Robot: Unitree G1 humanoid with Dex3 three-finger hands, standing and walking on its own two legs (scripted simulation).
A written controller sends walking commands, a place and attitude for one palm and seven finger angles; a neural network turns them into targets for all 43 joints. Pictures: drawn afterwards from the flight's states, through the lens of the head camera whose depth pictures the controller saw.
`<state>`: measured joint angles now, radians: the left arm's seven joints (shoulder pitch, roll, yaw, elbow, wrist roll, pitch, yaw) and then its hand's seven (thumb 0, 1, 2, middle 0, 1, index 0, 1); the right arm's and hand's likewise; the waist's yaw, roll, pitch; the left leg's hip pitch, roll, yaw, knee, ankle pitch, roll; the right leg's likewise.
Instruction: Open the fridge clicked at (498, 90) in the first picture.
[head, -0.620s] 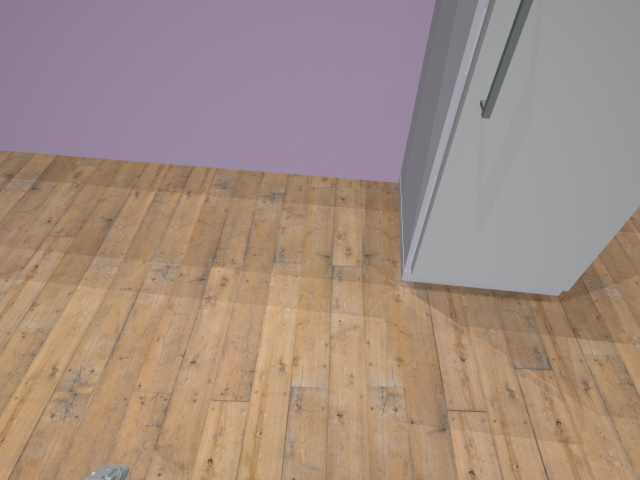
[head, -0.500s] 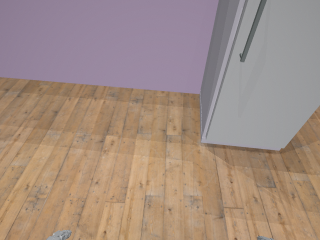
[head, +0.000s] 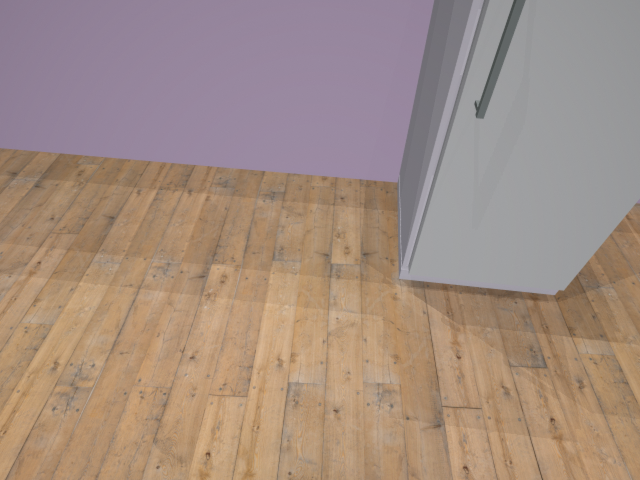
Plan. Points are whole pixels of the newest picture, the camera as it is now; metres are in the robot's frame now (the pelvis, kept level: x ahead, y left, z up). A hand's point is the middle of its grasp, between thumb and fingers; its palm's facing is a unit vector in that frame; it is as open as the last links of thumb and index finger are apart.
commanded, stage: stand and wait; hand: left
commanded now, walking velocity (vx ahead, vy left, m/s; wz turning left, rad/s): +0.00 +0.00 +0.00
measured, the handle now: (507, 24) +0.91 -0.32 +0.20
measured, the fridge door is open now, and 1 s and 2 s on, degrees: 0 0 0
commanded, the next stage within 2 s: look at it before walking up in 0.34 s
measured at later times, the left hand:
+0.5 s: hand out of the picture +0.07 +0.24 -0.15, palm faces -0.03 -0.94 -0.33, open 7.4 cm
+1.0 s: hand out of the picture +0.08 +0.25 -0.15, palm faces -0.03 -0.94 -0.34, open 7.4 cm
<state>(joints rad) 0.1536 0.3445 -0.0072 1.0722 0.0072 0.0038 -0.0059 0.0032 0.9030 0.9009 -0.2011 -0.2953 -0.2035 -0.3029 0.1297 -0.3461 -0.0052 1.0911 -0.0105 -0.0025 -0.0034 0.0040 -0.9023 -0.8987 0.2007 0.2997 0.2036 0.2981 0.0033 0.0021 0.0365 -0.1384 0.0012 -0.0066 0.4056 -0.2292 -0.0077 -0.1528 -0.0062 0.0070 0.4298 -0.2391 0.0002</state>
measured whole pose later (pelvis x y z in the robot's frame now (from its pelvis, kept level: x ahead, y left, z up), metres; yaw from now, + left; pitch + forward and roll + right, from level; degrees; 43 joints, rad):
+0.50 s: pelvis -0.01 +0.00 +0.00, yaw +0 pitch -2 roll +0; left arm 0.13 0.34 -0.01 1.08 0.01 0.00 -0.01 0.00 0.90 0.90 -0.20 -0.30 -0.20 -0.30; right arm 0.13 -0.34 0.00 1.11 -0.01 -0.01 0.00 0.00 -0.90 -0.90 0.20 0.30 0.20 0.30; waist 0.00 0.00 0.03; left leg -0.14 0.01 -0.01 0.38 -0.21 -0.01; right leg -0.16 0.00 0.00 0.40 -0.22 0.00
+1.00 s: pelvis +0.00 +0.00 +0.00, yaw +0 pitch -2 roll +0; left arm 0.13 0.34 -0.01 1.08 0.01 0.00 -0.01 0.00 0.90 0.90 -0.20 -0.30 -0.20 -0.30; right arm 0.10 -0.34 0.00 1.11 -0.01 -0.01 0.00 0.00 -0.90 -0.90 0.20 0.30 0.20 0.30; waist 0.01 0.00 0.04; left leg -0.12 0.01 -0.01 0.36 -0.21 -0.01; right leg -0.13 0.00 0.01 0.38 -0.22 0.00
